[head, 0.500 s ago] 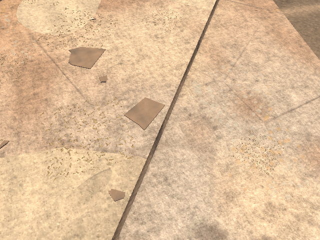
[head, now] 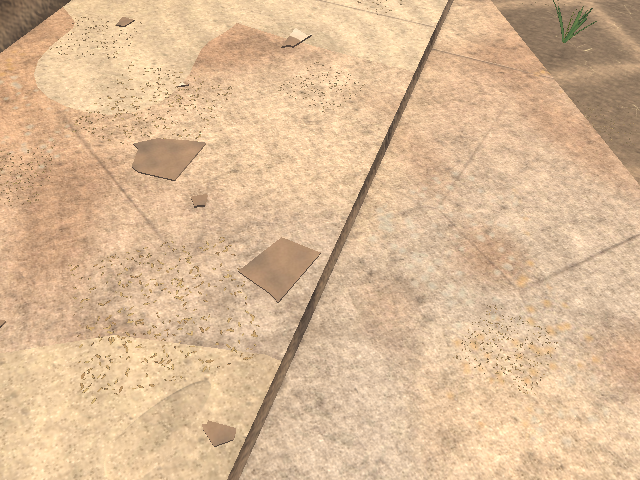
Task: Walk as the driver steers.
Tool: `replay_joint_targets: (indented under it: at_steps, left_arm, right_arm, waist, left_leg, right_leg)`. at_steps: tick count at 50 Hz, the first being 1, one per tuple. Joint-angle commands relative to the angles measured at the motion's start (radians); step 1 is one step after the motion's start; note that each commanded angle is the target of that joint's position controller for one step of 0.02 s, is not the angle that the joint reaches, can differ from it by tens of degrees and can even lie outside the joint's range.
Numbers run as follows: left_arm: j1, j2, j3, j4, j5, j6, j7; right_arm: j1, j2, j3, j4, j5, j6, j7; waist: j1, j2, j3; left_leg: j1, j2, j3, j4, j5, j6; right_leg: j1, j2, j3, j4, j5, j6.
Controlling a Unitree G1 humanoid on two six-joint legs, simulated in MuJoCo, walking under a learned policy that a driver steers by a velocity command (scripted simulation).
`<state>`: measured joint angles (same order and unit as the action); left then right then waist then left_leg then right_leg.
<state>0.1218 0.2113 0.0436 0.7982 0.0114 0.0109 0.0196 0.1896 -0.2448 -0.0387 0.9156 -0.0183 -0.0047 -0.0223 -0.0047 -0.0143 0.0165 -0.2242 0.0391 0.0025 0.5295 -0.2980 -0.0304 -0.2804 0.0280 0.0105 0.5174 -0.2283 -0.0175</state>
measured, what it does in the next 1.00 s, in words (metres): walks ahead: left foot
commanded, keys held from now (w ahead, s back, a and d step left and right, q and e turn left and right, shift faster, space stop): no key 0.18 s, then w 0.82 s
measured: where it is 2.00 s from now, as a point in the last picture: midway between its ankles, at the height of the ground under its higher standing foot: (337, 339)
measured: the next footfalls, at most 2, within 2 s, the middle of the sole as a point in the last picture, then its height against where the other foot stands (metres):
left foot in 0.86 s outside the picture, level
right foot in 1.42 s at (369, 406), level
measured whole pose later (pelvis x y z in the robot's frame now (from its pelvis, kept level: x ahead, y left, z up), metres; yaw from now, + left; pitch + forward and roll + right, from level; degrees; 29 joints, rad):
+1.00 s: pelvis +0.30 +0.04 +0.00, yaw +0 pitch -1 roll +0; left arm 0.33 0.23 0.05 1.00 0.03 -0.07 -0.01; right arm 0.18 -0.23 -0.06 0.96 -0.03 -0.06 0.02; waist 0.03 -0.04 0.06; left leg -0.33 -0.04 0.09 0.51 -0.18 0.07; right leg -0.36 -0.02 0.02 1.22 -0.31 -0.07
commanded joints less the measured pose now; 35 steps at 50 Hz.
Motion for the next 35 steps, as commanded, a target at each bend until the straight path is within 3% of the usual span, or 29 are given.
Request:
replay_joint_targets:
  at_steps: [1, 9, 10, 12, 14, 17, 19, 20, 21, 22, 23, 24, 25, 26, 27, 28, 30, 34, 35]
  left_arm:
    - [-0.04, 0.108, 0.033, -0.042, -0.003, -0.011, 0.008]
    - [-0.006, 0.104, 0.036, 0.046, -0.008, -0.016, 0.011]
    - [0.015, 0.099, 0.035, 0.065, -0.009, -0.014, 0.013]
    - [0.034, 0.123, 0.045, 0.082, -0.021, -0.011, 0.018]
    - [0.032, 0.117, 0.045, 0.084, -0.028, -0.029, 0.019]
    - [0.007, 0.081, 0.041, 0.082, -0.036, -0.078, 0.004]
    - [0.019, 0.07, 0.039, 0.088, -0.042, -0.095, -0.008]
    - [0.059, 0.067, 0.039, 0.103, -0.045, -0.1, -0.012]
    - [0.141, 0.077, 0.046, 0.138, -0.047, -0.102, -0.012]
    - [0.231, 0.129, 0.063, 0.176, -0.045, -0.106, -0.01]
    - [0.352, 0.22, 0.091, 0.212, -0.049, -0.109, -0.012]
    - [0.422, 0.227, 0.085, 0.218, -0.031, -0.12, -0.024]
    - [0.37, 0.167, 0.061, 0.206, -0.016, -0.13, -0.027]
    - [0.326, 0.141, 0.052, 0.189, -0.014, -0.135, -0.029]
    - [0.295, 0.131, 0.043, 0.181, -0.018, -0.133, -0.03]
    - [0.275, 0.107, 0.032, 0.179, -0.02, -0.127, -0.029]
    - [0.29, 0.088, 0.02, 0.188, -0.019, -0.109, -0.021]
    - [0.283, 0.147, 0.027, 0.184, -0.017, -0.096, 0.005]
    - [0.301, 0.155, 0.028, 0.19, -0.017, -0.098, 0.006]
  right_arm:
    - [-0.024, -0.11, -0.019, -0.029, 0.002, -0.029, -0.006]
    - [-0.006, -0.1, -0.014, 0.023, 0.008, -0.019, -0.016]
    - [0.013, -0.095, -0.014, 0.038, 0.011, -0.017, -0.016]
    - [0.022, -0.119, -0.024, 0.044, 0.024, -0.011, -0.02]
    - [0.037, -0.124, -0.028, 0.038, 0.034, -0.022, -0.023]
    - [0.108, -0.16, -0.044, 0.062, 0.044, -0.055, -0.017]
    - [0.093, -0.173, -0.051, 0.06, 0.048, -0.064, -0.011]
    - [0.058, -0.164, -0.049, 0.051, 0.051, -0.066, -0.007]
    - [0.0, -0.145, -0.044, 0.032, 0.051, -0.066, -0.002]
    - [-0.06, -0.104, -0.031, 0.001, 0.051, -0.07, 0.0]
    - [-0.093, -0.065, -0.023, -0.034, 0.042, -0.089, -0.002]
    - [-0.111, -0.089, -0.029, -0.053, 0.041, -0.106, -0.004]
    - [-0.085, -0.112, -0.037, -0.046, 0.055, -0.115, 0.005]
    - [-0.066, -0.098, -0.033, -0.035, 0.065, -0.118, 0.015]
    - [-0.076, -0.09, -0.032, -0.033, 0.061, -0.119, 0.021]
    - [-0.09, -0.092, -0.037, -0.033, 0.052, -0.116, 0.025]
    - [-0.102, -0.068, -0.034, -0.037, 0.043, -0.105, 0.037]
    - [-0.251, -0.011, -0.006, -0.09, 0.035, -0.091, 0.045]
    - [-0.28, -0.017, -0.005, -0.1, 0.039, -0.089, 0.047]
  waist:
    - [0.003, 0.068, -0.026]
    - [-0.006, 0.012, -0.021]
    - [-0.006, 0.011, -0.037]
    - [-0.004, 0.031, 0.012]
    - [-0.011, 0.045, 0.083]
    - [-0.027, 0.14, 0.098]
    - [-0.005, 0.186, 0.113]
    - [0.024, 0.183, 0.116]
    - [0.07, 0.158, 0.102]
    - [0.105, 0.05, 0.087]
    - [0.129, -0.191, 0.046]
    - [0.153, -0.264, 0.012]
    - [0.104, -0.141, 0.02]
    - [0.076, -0.086, 0.013]
    - [0.06, -0.044, 0.028]
    - [0.048, -0.03, 0.035]
    - [0.041, -0.058, 0.037]
    - [0.061, -0.052, 0.082]
    - [0.068, -0.069, 0.086]
  left_leg:
    - [-0.065, 0.043, -0.049, -0.135, 0.031, 0.024]
    - [-0.031, 0.024, -0.035, -0.124, 0.065, 0.033]
    - [-0.025, 0.015, -0.027, -0.131, -0.027, 0.038]
    - [-0.067, 0.009, -0.037, -0.131, -0.28, 0.075]
    - [-0.093, 0.046, -0.101, -0.158, -0.433, 0.117]
    - [-0.004, 0.183, -0.302, -0.252, -0.47, 0.201]
    - [-0.025, 0.261, -0.4, -0.303, -0.433, 0.244]
    - [-0.072, 0.245, -0.367, -0.277, -0.378, 0.23]
    - [-0.148, 0.188, -0.28, -0.218, -0.294, 0.192]
    - [-0.235, 0.086, -0.133, -0.061, -0.15, 0.128]
    - [-0.406, -0.049, 0.051, 0.279, -0.034, 0.048]
    - [-0.59, -0.077, -0.011, 0.537, -0.234, 0.037]
    - [-0.666, -0.022, -0.078, 0.678, -0.239, 0.065]
    - [-0.699, 0.015, -0.084, 0.717, -0.163, 0.092]
    - [-0.713, 0.048, -0.073, 0.695, -0.089, 0.104]
    - [-0.684, 0.076, -0.066, 0.64, -0.028, 0.105]
    - [-0.611, 0.082, -0.025, 0.538, 0.045, 0.08]
    - [-0.433, 0.029, 0.045, 0.198, 0.227, 0.031]
    - [-0.382, 0.012, 0.057, 0.137, 0.264, 0.029]
  right_leg:
    - [0.081, -0.061, 0.068, -0.065, 0.083, -0.03]
    - [0.086, -0.059, 0.058, -0.072, 0.127, -0.019]
    - [0.092, -0.047, 0.046, -0.074, 0.025, -0.021]
    - [0.023, -0.016, 0.021, -0.051, -0.3, -0.036]
    - [-0.074, -0.021, 0.033, -0.037, -0.419, -0.055]
    - [-0.168, -0.01, -0.024, 0.102, -0.255, -0.047]
    - [-0.142, -0.022, -0.042, 0.147, -0.177, -0.064]
    - [-0.064, -0.023, -0.043, 0.084, -0.179, -0.079]
    - [0.079, -0.02, -0.035, -0.003, -0.158, -0.091]
    - [0.188, -0.074, 0.086, -0.091, -0.183, -0.12]
    - [0.376, -0.219, 0.381, -0.219, -0.16, -0.203]
    - [0.494, -0.373, 0.655, -0.298, -0.02, -0.298]
    - [0.506, -0.39, 0.617, -0.263, 0.053, -0.297]
    - [0.505, -0.368, 0.526, -0.258, 0.085, -0.273]
    - [0.482, -0.349, 0.441, -0.275, 0.137, -0.246]
    - [0.446, -0.323, 0.359, -0.297, 0.215, -0.216]
    - [0.385, -0.269, 0.243, -0.335, 0.291, -0.188]
    - [0.2, -0.198, 0.093, -0.395, 0.293, -0.169]
    - [0.175, -0.197, 0.081, -0.408, 0.272, -0.167]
